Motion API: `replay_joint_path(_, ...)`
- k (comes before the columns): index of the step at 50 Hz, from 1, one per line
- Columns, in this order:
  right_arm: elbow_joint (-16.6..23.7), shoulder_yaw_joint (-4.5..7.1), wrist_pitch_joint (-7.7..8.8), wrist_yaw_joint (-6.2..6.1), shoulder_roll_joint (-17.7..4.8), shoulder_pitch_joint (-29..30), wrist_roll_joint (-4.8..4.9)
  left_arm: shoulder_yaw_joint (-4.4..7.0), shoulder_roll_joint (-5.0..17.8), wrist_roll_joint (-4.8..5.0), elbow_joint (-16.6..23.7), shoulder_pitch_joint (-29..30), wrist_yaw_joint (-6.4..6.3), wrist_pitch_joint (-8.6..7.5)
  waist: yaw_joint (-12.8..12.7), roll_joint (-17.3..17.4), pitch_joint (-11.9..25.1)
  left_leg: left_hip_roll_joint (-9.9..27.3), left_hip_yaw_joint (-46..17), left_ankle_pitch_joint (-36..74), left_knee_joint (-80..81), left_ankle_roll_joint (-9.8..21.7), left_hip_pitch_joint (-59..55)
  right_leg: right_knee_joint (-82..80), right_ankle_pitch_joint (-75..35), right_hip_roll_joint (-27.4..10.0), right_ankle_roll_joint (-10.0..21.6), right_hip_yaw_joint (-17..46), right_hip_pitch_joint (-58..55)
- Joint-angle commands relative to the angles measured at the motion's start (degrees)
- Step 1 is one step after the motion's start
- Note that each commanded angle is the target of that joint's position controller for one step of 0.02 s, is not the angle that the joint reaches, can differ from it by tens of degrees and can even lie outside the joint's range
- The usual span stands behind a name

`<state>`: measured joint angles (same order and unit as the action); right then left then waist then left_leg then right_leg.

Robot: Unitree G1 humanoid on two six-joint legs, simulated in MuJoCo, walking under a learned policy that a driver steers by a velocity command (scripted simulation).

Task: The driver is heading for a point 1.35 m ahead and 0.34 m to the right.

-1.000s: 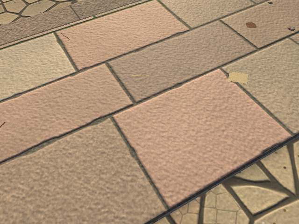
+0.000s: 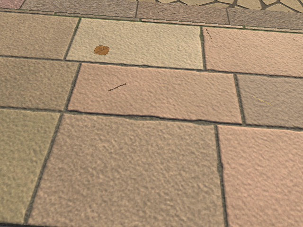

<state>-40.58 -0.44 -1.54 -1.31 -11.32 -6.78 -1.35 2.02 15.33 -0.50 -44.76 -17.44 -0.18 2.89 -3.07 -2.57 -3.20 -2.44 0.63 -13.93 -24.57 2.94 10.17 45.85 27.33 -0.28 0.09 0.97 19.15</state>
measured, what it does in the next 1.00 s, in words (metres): walks ahead, turning right: right foot, then left foot 0.04 m higher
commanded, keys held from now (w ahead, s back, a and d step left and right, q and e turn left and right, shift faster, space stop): e+shift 0.08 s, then w+e+shift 0.38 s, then w+shift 0.10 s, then w+q+shift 0.44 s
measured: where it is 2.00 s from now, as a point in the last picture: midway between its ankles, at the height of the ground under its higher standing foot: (218, 81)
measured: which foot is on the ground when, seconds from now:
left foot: down 0.00-0.38, up 0.40-0.82, down 0.84-1.00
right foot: up 0.00-0.36, down 0.38-0.82, up 0.84-1.00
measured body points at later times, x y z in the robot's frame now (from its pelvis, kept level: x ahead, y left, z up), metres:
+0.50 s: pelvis +0.07 -0.10 -0.01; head +0.07 -0.14 +0.44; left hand +0.26 +0.13 -0.10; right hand +0.10 -0.41 -0.13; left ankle +0.06 +0.06 -0.66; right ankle +0.00 -0.14 -0.74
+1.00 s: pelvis +0.45 -0.28 +0.01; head +0.45 -0.30 +0.46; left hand +0.69 -0.12 -0.07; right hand +0.35 -0.55 -0.13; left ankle +0.47 -0.27 -0.71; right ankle +0.34 -0.39 -0.60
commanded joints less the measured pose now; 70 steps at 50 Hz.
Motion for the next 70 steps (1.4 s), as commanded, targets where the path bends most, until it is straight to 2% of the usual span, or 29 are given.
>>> replay_joint_path(1, 2.6, 3.41, 0.20, -1.21, -11.1, -2.1, 0.40, 2.94, 7.9, -0.23, 2.1, -2.1, 0.36, -0.24, 2.6, 9.6, 4.0, 16.5, -6.3, 35.1, 5.0, 9.4, -5.8, 13.4, 1.0, 1.4, -1.3, 0.3, 6.6)
replay_joint_path(4, 3.2, 3.28, -0.30, -1.44, -9.2, -1.4, -0.19, 2.86, 5.8, 0.01, 3.4, 1.0, 0.96, 0.66, 3.4, 9.7, 2.1, 16.8, -4.1, 20.8, 6.7, 9.3, -5.0, 13.4, -0.7, -0.2, -2.5, -1.0, 10.0)
replay_joint_path(8, 2.3, 5.03, 1.31, -0.47, -12.6, -5.9, -0.72, 3.33, 7.3, -1.03, 7.4, 7.6, 3.97, 0.95, 6.3, 12.5, 1.5, 21.1, -11.2, -23.8, 17.9, 8.5, -8.2, 8.3, -3.4, -2.5, -0.7, -2.7, 16.0)
replay_joint_path(13, 2.4, 6.28, 4.05, 0.07, -14.0, -3.7, -1.16, 3.13, 5.8, -0.06, 8.4, 7.8, 5.99, 0.08, 3.5, 9.7, 1.1, 21.9, -3.4, -23.0, 18.9, 4.8, -4.5, -0.4, -3.8, -3.7, 3.3, -4.1, 9.5)
replay_joint_path(18, 2.4, 6.81, 3.45, 0.84, -15.7, -0.6, -0.88, 2.82, 5.5, -0.16, 6.5, 0.8, 5.78, -1.19, -1.4, 4.8, 0.7, 18.9, 8.6, -23.9, 8.1, 1.8, 7.4, -13.5, -7.1, 0.2, 7.4, -12.1, -9.8)
replay_joint_path(19, 2.6, 6.09, 3.29, 0.91, -13.6, -0.3, -1.50, 3.89, 7.8, -0.52, 2.2, -8.9, 4.92, -1.90, -5.2, -4.1, 2.7, 13.7, 13.6, -18.5, -9.3, 0.7, 13.4, -16.7, -2.8, 2.2, 9.1, -8.6, -19.9)
replay_joint_path(20, 4.5, 3.85, 3.06, 1.44, -7.4, 3.1, -2.37, 4.94, 12.4, -0.59, 0.2, -17.1, 3.85, -2.62, -8.5, -17.8, 2.9, 7.9, 15.3, -20.3, -34.9, -1.3, 28.2, -21.6, 10.9, -7.8, 12.5, 10.6, -26.7)
replay_joint_path(21, 10.2, 2.90, 3.73, 2.18, -5.9, 7.8, -2.24, 4.86, 16.2, -0.28, 4.5, -12.2, 2.95, -3.21, -6.1, -19.9, 1.1, 0.2, 3.1, -19.4, -45.6, -3.6, 46.7, -35.8, 25.3, -15.7, 18.7, 42.8, -27.1)
replay_joint_path(22, 10.9, 3.40, 5.00, 2.90, -9.8, 9.9, -2.76, 4.86, 15.3, -0.33, 5.9, -8.3, 2.19, -3.21, -5.5, -10.6, -1.6, 4.9, -2.3, -13.0, -49.3, -3.9, 51.8, -38.9, 22.8, -18.6, 19.3, 42.9, -27.3)
replay_joint_path(25, 5.9, 3.89, 6.08, 4.05, -13.6, 1.8, -3.08, 3.74, 12.5, -0.39, 6.3, -6.0, 0.91, -4.96, -0.3, 0.1, 0.9, 8.7, -2.2, 0.2, -42.3, -4.5, 42.4, -36.8, 7.0, -12.5, 15.5, 27.7, -22.7)
replay_joint_path(33, 7.8, 1.69, 3.30, 4.53, -8.5, 10.8, -0.39, 1.55, 7.6, 0.02, -0.6, -14.9, 1.29, -8.84, -1.6, 0.3, -3.7, 6.6, 6.7, 6.7, -37.3, -1.1, 46.5, -40.5, -38.5, -6.3, 9.2, 7.2, -26.3)
replay_joint_path(37, 8.5, -0.16, 3.02, 5.07, -6.6, 12.8, 0.37, 0.34, 7.3, -0.79, -2.3, -12.1, 0.65, -9.53, 0.6, -0.7, -4.1, 1.0, 13.2, 8.3, -23.2, 4.0, 27.8, -44.2, -73.7, -7.0, 5.3, -3.0, -19.4)
replay_joint_path(39, 5.9, 0.61, 2.56, 4.39, -9.4, 4.1, 0.77, 1.18, 10.8, -1.96, -2.8, -10.7, -0.75, -9.57, 5.9, -6.2, 2.8, -3.8, 13.8, 4.7, -24.7, 6.4, 17.5, -33.5, -103.2, -10.8, 3.4, -5.7, -24.0)
replay_joint_path(41, -1.5, 3.11, 2.34, 3.31, -14.5, -18.2, 1.21, 2.60, 13.8, -3.37, -1.8, -5.9, -1.86, -7.87, 16.2, -7.9, 13.2, -7.8, 11.6, -2.9, -23.8, 8.4, -0.1, -6.2, -111.7, -11.8, 2.0, -6.6, -24.0)
replay_joint_path(42, -4.9, 4.99, 2.56, 2.81, -17.3, -30.0, 0.68, 3.30, 15.5, -2.23, -0.4, -0.5, -2.14, -7.53, 23.9, -3.4, 15.1, -5.0, 2.5, -5.7, -16.3, 12.5, -12.6, 19.7, -99.3, -8.2, 1.2, -7.7, -13.5)
replay_joint_path(43, -7.9, 6.82, 2.05, 2.03, -21.9, -29.2, 0.02, 1.07, 5.9, -1.17, 2.3, -0.6, -0.45, -8.66, 17.2, 15.5, 13.1, 8.1, -27.6, -24.8, -8.0, 22.1, -24.3, 49.8, -29.6, 5.9, -1.5, -5.1, 16.8)
replay_joint_path(44, -5.2, 6.15, 2.00, 1.95, -18.9, -18.1, 1.42, -0.03, 5.6, -2.05, 5.8, 0.8, 0.67, -10.38, 10.5, 15.4, 16.0, 13.2, -53.2, -28.2, 8.1, 22.6, -20.8, 52.6, -13.0, 7.6, 0.5, 5.9, 22.5)
replay_joint_path(47, -5.7, 5.36, 3.57, 1.35, -12.2, -15.2, 0.27, -1.38, 6.0, -2.77, 8.1, 5.0, 1.52, -11.22, 4.4, -4.9, 2.1, 11.3, -42.1, -17.9, 13.1, 18.3, -1.4, 38.7, -14.3, -0.2, 2.2, 7.8, 21.0)
replay_joint_path(51, -6.5, 4.65, 6.64, 1.43, -12.0, -14.6, 0.98, -3.15, 3.1, -4.45, 12.2, 8.9, 0.96, -6.90, 0.0, -1.7, -3.3, 4.0, -27.5, -9.2, 15.9, 18.0, 13.2, 26.3, -8.4, -4.9, -0.8, 4.2, 20.9)
replay_joint_path(54, -5.1, 5.42, 7.21, 1.50, -12.9, -15.7, 1.20, -4.15, 2.7, -2.68, 16.4, 19.9, 2.12, -7.21, 4.1, 0.7, -5.2, 0.9, -22.7, 0.9, 19.9, 14.8, 20.2, 4.2, -22.8, -4.9, -3.3, -0.5, 10.8)
replay_joint_path(59, -5.8, 7.17, 6.58, 1.63, -16.0, -20.4, 1.89, -3.89, 3.4, -1.50, 17.6, 24.2, 1.83, -7.66, 8.7, 5.0, 0.8, 2.6, -22.8, 28.4, 11.5, 9.8, 1.4, -13.6, -31.2, -0.2, -1.8, -1.5, 4.8)
replay_joint_path(61, -5.6, 7.60, 6.58, 1.36, -17.7, -20.0, 1.48, -2.28, 7.0, -1.47, 15.7, 17.7, 0.74, -8.22, 5.7, 5.3, 7.4, 2.4, -22.5, 44.1, -1.2, 6.8, -3.6, -17.2, -24.4, 2.7, -0.8, -1.2, -5.7)
replay_joint_path(62, -5.0, 8.01, 6.79, 1.69, -19.6, -17.5, 1.25, -0.99, 9.3, -1.08, 13.9, 9.1, -0.05, -8.63, 0.1, 5.5, 12.7, 1.7, -22.2, 44.5, -12.5, 5.5, -1.4, -18.5, -21.9, 2.0, -0.1, 0.0, -16.7)
replay_joint_path(63, -4.0, 7.80, 7.46, 1.94, -18.4, -14.1, 1.02, 0.82, 12.9, -1.63, 11.1, -3.5, -1.31, -8.92, -6.2, 5.0, 18.7, -0.3, -20.7, 35.4, -26.4, 4.8, 7.1, -15.7, -14.9, -3.4, 1.3, 3.8, -31.6)
replay_joint_path(64, -1.9, 5.42, 8.00, 1.61, -9.0, -14.2, 1.63, 2.41, 16.6, -4.01, 9.3, -12.8, -2.44, -8.88, -7.3, -5.9, 24.7, -3.8, -14.3, -4.2, -44.5, 4.7, 21.3, -17.0, 2.9, -20.2, 4.1, 20.9, -46.1)
replay_joint_path(65, 2.0, 3.92, 7.45, 1.53, -7.5, -18.1, 3.69, 3.43, 20.0, -4.24, 9.0, -9.2, -1.72, -8.28, -2.3, -20.4, 31.2, -4.4, -8.3, -14.2, -57.3, 3.6, 32.6, -26.7, 9.2, -30.0, 9.7, 49.3, -49.0)
replay_joint_path(67, 0.4, 4.70, 5.60, 1.64, -12.7, -8.6, 0.90, 1.57, 8.1, -3.03, 9.6, -0.5, -0.94, -8.00, -2.7, -3.3, 14.3, 3.0, -6.0, -2.6, -55.8, 3.8, 37.0, -28.1, 6.3, -22.6, 8.2, 31.8, -33.1)
replay_joint_path(68, 0.9, 4.75, 5.01, 2.49, -12.1, -5.7, 0.39, 1.23, 6.6, -3.24, 8.2, -0.6, -0.70, -8.08, -2.1, 0.6, 10.0, 4.4, -5.6, -1.8, -54.3, 3.4, 36.1, -28.8, -3.7, -20.4, 7.1, 24.5, -27.3)
replay_joint_path(70, 3.1, 4.13, 3.38, 4.17, -9.1, -3.9, -0.40, 0.73, 4.9, -2.55, 4.2, -3.6, -0.61, -8.86, 0.3, -2.4, 5.4, 6.6, -5.3, -2.4, -53.2, 3.0, 36.4, -30.1, -14.5, -17.9, 5.7, 14.6, -21.3)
